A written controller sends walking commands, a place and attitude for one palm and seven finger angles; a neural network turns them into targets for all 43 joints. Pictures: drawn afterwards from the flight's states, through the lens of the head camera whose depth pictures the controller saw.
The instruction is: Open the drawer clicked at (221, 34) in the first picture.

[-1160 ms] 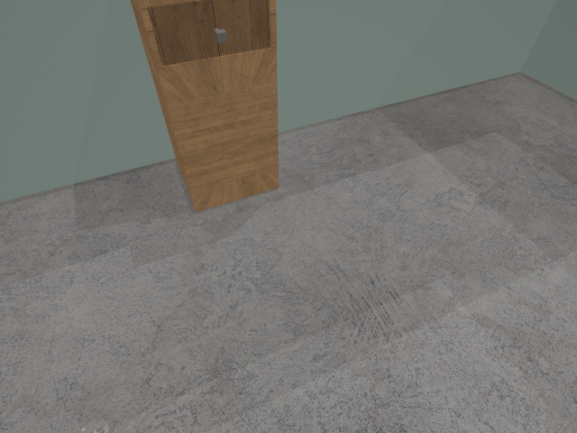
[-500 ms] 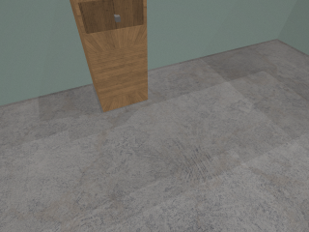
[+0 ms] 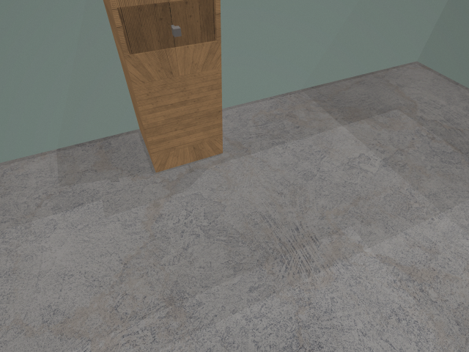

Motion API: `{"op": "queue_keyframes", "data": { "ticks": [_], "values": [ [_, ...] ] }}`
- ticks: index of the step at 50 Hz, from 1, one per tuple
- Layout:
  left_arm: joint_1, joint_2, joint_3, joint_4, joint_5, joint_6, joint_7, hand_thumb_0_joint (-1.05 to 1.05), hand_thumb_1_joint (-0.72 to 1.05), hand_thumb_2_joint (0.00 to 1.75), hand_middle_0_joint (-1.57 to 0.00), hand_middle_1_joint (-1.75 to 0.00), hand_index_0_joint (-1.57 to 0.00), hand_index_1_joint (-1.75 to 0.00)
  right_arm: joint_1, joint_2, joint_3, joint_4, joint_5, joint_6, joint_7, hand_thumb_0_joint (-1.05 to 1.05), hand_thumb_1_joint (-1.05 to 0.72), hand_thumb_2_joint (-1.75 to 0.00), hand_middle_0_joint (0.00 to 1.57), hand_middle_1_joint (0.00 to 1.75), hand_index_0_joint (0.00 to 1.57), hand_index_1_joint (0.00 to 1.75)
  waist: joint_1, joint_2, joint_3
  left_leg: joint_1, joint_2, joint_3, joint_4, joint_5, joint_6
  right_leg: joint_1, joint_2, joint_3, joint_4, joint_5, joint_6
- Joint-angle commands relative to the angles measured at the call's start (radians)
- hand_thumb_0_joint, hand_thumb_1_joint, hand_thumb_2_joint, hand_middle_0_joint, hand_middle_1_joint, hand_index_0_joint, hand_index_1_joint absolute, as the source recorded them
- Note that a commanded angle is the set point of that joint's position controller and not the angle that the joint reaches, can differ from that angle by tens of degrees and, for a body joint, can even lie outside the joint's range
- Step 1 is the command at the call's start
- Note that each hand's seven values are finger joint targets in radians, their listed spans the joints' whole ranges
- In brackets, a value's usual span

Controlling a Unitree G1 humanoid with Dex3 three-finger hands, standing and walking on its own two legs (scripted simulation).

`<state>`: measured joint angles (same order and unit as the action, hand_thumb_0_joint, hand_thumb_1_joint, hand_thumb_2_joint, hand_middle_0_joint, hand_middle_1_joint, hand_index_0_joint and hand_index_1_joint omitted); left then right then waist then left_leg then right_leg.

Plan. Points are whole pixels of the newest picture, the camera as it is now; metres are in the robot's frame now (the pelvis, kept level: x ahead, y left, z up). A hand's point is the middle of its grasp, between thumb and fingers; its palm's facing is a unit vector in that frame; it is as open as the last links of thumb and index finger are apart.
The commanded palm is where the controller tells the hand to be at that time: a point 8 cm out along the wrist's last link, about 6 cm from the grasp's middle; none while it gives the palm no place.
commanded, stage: look at it before walking up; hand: left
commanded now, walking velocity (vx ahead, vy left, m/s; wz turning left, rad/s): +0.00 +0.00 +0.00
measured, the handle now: (175, 29) +1.26 +0.32 +0.02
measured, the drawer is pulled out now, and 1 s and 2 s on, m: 0.00 0.00 0.00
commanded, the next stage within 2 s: walk to a spot facing it in 0.28 s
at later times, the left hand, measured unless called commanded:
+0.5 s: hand out of the picture +0.07 +0.24 -0.16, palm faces -0.02 -0.95 -0.31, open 7.4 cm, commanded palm none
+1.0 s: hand out of the picture +0.10 +0.14 -0.17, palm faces -0.13 -0.98 -0.15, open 7.4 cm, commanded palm none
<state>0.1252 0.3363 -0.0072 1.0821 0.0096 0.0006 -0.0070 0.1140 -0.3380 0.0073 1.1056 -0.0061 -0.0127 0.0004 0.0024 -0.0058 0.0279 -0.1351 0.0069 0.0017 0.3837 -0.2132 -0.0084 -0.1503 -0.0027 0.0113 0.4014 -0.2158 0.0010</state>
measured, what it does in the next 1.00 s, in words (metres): walks ahead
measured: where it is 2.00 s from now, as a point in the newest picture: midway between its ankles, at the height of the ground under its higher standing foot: (270, 287)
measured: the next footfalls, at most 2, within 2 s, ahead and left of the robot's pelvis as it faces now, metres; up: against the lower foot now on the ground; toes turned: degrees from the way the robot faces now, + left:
left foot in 1.14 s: +0.38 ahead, +0.08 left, +0.00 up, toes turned -9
right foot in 1.62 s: +0.44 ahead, -0.23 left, +0.00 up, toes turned -39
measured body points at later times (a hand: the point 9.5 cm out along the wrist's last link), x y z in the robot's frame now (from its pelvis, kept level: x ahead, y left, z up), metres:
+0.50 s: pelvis +0.01 +0.00 +0.00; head +0.00 +0.00 +0.45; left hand +0.07 +0.29 -0.14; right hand +0.08 -0.29 -0.14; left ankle +0.00 +0.13 -0.74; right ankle +0.00 -0.12 -0.74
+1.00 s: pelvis +0.14 -0.02 +0.00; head +0.16 -0.03 +0.45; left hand +0.11 +0.20 -0.16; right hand +0.18 -0.28 -0.15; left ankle +0.24 +0.10 -0.69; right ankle +0.04 -0.11 -0.74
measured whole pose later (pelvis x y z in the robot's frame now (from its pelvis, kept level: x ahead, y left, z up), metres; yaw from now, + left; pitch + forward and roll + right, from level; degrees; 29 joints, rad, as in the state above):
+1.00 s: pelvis +0.14 -0.02 +0.00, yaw -13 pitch +1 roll +0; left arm 0.46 0.13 0.03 1.08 0.03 -0.05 -0.01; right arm 0.16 -0.19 -0.05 0.99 -0.02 -0.02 0.02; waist 0.03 0.00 0.03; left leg -0.59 0.12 0.08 0.94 -0.23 -0.05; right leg -0.06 0.03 0.03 0.37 -0.33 -0.03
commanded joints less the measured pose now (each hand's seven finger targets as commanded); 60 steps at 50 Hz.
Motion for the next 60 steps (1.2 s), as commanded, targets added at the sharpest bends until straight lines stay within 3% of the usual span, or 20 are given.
{"op": "queue_keyframes", "data": {
  "ticks": [1, 19, 22, 26, 28, 31, 34, 35, 36, 37, 39, 43, 50, 52, 54, 55, 56, 57, 58, 60],
  "values": [
    [-0.04, 0.212, 0.04, -0.066, 0.001, -0.025, 0.018, 0.0, 0.9, 0.9, -0.2, -0.3, -0.2, -0.3, -0.052, -0.205, -0.041, -0.058, -0.002, -0.021, -0.013, 0.0, -0.9, -0.9, 0.2, 0.3, 0.2, 0.3, 0.0, 0.001, -0.051, 0.0, 0.111, -0.096, -0.071, 0.128, 0.038, 0.005, -0.117, 0.098, -0.076, 0.12, -0.031],
    [-0.032, 0.213, 0.04, -0.057, 0.001, -0.026, 0.017, 0.0, 0.9, 0.9, -0.2, -0.3, -0.2, -0.3, -0.053, -0.208, -0.039, -0.053, -0.001, -0.021, -0.013, 0.0, -0.9, -0.9, 0.2, 0.3, 0.2, 0.3, 0.002, 0.007, -0.061, 0.011, 0.113, -0.1, -0.075, 0.149, 0.035, 0.022, -0.12, 0.09, -0.083, 0.136, -0.028],
    [0.056, 0.091, 0.019, -0.032, 0.005, 0.006, 0.016, 0.0, 0.9, 0.9, -0.2, -0.3, -0.2, -0.3, 0.036, -0.082, -0.018, -0.029, -0.013, 0.003, -0.01, 0.0, -0.9, -0.9, 0.2, 0.3, 0.2, 0.3, 0.001, -0.004, -0.046, 0.011, 0.107, -0.051, -0.032, -0.082, 0.018, -0.04, -0.095, 0.112, -0.073, -0.116, -0.022],
    [0.093, 0.095, 0.046, -0.088, 0.014, 0.021, -0.009, 0.0, 0.9, 0.9, -0.2, -0.3, -0.2, -0.3, 0.077, -0.119, -0.047, -0.071, -0.02, 0.009, -0.011, 0.0, -0.9, -0.9, 0.2, 0.3, 0.2, 0.3, -0.004, 0.028, 0.1, -0.079, 0.142, -0.091, -0.055, -0.406, 0.053, -0.214, -0.033, 0.14, 0.002, -0.353, -0.048],
    [0.109, 0.065, 0.055, -0.122, 0.015, 0.013, -0.018, 0.0, 0.9, 0.9, -0.2, -0.3, -0.2, -0.3, 0.12, -0.143, -0.065, -0.086, -0.017, 0.0, -0.014, 0.0, -0.9, -0.9, 0.2, 0.3, 0.2, 0.3, -0.015, 0.092, 0.108, -0.042, 0.222, -0.179, -0.097, -0.477, 0.102, -0.302, 0.019, 0.085, 0.151, -0.328, -0.042],
    [0.068, 0.007, 0.063, -0.17, 0.014, -0.006, -0.03, 0.0, 0.9, 0.9, -0.2, -0.3, -0.2, -0.3, 0.167, -0.146, -0.085, -0.096, -0.015, -0.026, -0.018, 0.0, -0.9, -0.9, 0.2, 0.3, 0.2, 0.3, -0.037, 0.186, 0.083, 0.055, 0.363, -0.24, -0.14, -0.249, 0.189, -0.392, -0.011, -0.028, 0.377, -0.281, -0.013],
    [0.198, -0.03, 0.074, -0.134, 0.015, -0.021, -0.037, 0.0, 0.9, 0.9, -0.2, -0.3, -0.2, -0.3, 0.113, -0.104, -0.079, -0.103, -0.019, -0.031, -0.02, 0.0, -0.9, -0.9, 0.2, 0.3, 0.2, 0.3, 0.045, 0.116, 0.04, -0.081, 0.286, -0.031, 0.09, -0.023, 0.114, -0.111, -0.013, -0.089, 0.19, -0.176, -0.019],
    [0.343, 0.009, 0.086, -0.089, 0.019, -0.032, -0.031, 0.0, 0.9, 0.9, -0.2, -0.3, -0.2, -0.3, 0.093, -0.067, -0.072, -0.119, -0.013, -0.031, -0.016, 0.0, -0.9, -0.9, 0.2, 0.3, 0.2, 0.3, 0.104, -0.034, -0.015, -0.233, 0.195, 0.078, 0.36, -0.031, 0.055, 0.12, -0.042, 0.003, 0.037, -0.124, -0.047],
    [0.491, 0.141, 0.117, -0.047, 0.023, -0.049, -0.009, 0.0, 0.9, 0.9, -0.2, -0.3, -0.2, -0.3, 0.049, 0.021, -0.051, -0.178, -0.001, -0.04, -0.006, 0.0, -0.9, -0.9, 0.2, 0.3, 0.2, 0.3, 0.148, -0.413, -0.038, -0.577, 0.037, 0.192, 0.715, -0.335, -0.017, 0.308, -0.344, 0.519, -0.143, -0.082, -0.167],
    [0.541, 0.127, 0.108, -0.038, 0.0, -0.052, 0.013, 0.0, 0.9, 0.9, -0.2, -0.3, -0.2, -0.3, -0.037, -0.02, -0.055, -0.217, -0.008, -0.048, -0.006, 0.0, -0.9, -0.9, 0.2, 0.3, 0.2, 0.3, 0.162, -0.259, -0.019, -0.637, 0.07, 0.048, 0.794, -0.365, -0.006, 0.275, -0.4, 0.647, -0.18, 0.008, -0.243],
    [0.433, 0.066, 0.089, -0.059, 0.01, -0.052, 0.018, 0.0, 0.9, 0.9, -0.2, -0.3, -0.2, -0.3, -0.077, 0.012, -0.061, -0.21, -0.012, -0.049, -0.001, 0.0, -0.9, -0.9, 0.2, 0.3, 0.2, 0.3, 0.104, -0.07, 0.095, -0.657, 0.126, 0.004, 0.84, -0.235, -0.012, 0.132, -0.357, 0.54, -0.175, -0.045, -0.273],
    [0.339, 0.004, 0.076, -0.074, 0.017, -0.068, 0.019, 0.0, 0.9, 0.9, -0.2, -0.3, -0.2, -0.3, 0.029, 0.062, -0.07, -0.167, -0.017, -0.025, 0.013, 0.0, -0.9, -0.9, 0.2, 0.3, 0.2, 0.3, 0.016, -0.093, 0.069, -0.525, 0.127, 0.047, 0.707, -0.076, -0.043, 0.012, -0.24, 0.279, -0.188, 0.079, -0.201],
    [0.371, -0.008, 0.08, -0.039, 0.018, -0.071, 0.025, 0.0, 0.9, 0.9, -0.2, -0.3, -0.2, -0.3, -0.084, 0.105, -0.067, -0.228, -0.009, -0.036, 0.028, 0.0, -0.9, -0.9, 0.2, 0.3, 0.2, 0.3, 0.042, -0.127, 0.081, -0.447, 0.088, 0.098, 0.409, 0.018, -0.033, 0.031, -0.189, 0.197, -0.162, 0.215, -0.162],
    [0.344, 0.006, 0.091, -0.042, 0.022, -0.066, 0.026, 0.0, 0.9, 0.9, -0.2, -0.3, -0.2, -0.3, -0.063, 0.098, -0.069, -0.231, -0.006, -0.046, 0.027, 0.0, -0.9, -0.9, 0.2, 0.3, 0.2, 0.3, 0.03, -0.15, 0.061, -0.336, 0.076, 0.099, 0.314, -0.017, -0.016, 0.026, -0.199, 0.194, -0.123, 0.241, -0.152],
    [0.312, 0.008, 0.098, -0.049, 0.014, -0.064, 0.025, 0.0, 0.9, 0.9, -0.2, -0.3, -0.2, -0.3, 0.063, 0.071, -0.078, -0.191, -0.01, -0.056, 0.011, 0.0, -0.9, -0.9, 0.2, 0.3, 0.2, 0.3, -0.033, -0.114, 0.026, -0.099, 0.034, 0.125, 0.187, 0.038, -0.003, -0.049, -0.154, 0.16, 0.011, 0.336, -0.127],
    [0.302, -0.006, 0.099, -0.054, 0.01, -0.064, 0.021, 0.0, 0.9, 0.9, -0.2, -0.3, -0.2, -0.3, 0.213, 0.027, -0.088, -0.145, -0.015, -0.061, -0.004, 0.0, -0.9, -0.9, 0.2, 0.3, 0.2, 0.3, -0.093, -0.049, -0.06, 0.112, 0.051, 0.108, 0.134, 0.042, 0.012, -0.106, -0.107, 0.133, 0.202, 0.373, -0.103],
    [0.337, -0.057, 0.099, -0.071, -0.002, -0.059, 0.011, 0.0, 0.9, 0.9, -0.2, -0.3, -0.2, -0.3, 0.362, -0.087, -0.116, -0.109, -0.031, -0.067, -0.017, 0.0, -0.9, -0.9, 0.2, 0.3, 0.2, 0.3, -0.136, 0.167, -0.194, 0.349, 0.286, -0.174, 0.089, -0.01, 0.079, -0.275, -0.005, 0.045, 0.499, 0.104, -0.061],
    [0.336, -0.099, 0.088, -0.1, -0.003, -0.063, 0.001, 0.0, 0.9, 0.9, -0.2, -0.3, -0.2, -0.3, 0.444, -0.158, -0.124, -0.097, -0.026, -0.062, -0.018, 0.0, -0.9, -0.9, 0.2, 0.3, 0.2, 0.3, -0.13, 0.338, -0.237, 0.383, 0.506, -0.481, -0.064, -0.051, 0.168, -0.43, 0.068, -0.012, 0.811, -0.357, -0.035],
    [0.274, -0.087, 0.086, -0.113, 0.004, -0.063, 0.005, 0.0, 0.9, 0.9, -0.2, -0.3, -0.2, -0.3, 0.374, -0.118, -0.114, -0.103, -0.021, -0.059, -0.023, 0.0, -0.9, -0.9, 0.2, 0.3, 0.2, 0.3, -0.12, 0.225, -0.179, 0.282, 0.533, -0.515, -0.134, -0.175, 0.195, -0.495, 0.018, 0.04, 0.936, -0.337, -0.044],
    [0.169, -0.091, 0.093, -0.122, 0.017, -0.052, -0.013, 0.0, 0.9, 0.9, -0.2, -0.3, -0.2, -0.3, 0.232, 0.01, -0.086, -0.133, -0.021, -0.068, -0.022, 0.0, -0.9, -0.9, 0.2, 0.3, 0.2, 0.3, -0.065, 0.152, 0.028, 0.024, 0.446, -0.325, -0.177, -0.215, 0.165, -0.534, -0.08, 0.026, 0.968, -0.176, -0.036]
  ]
}}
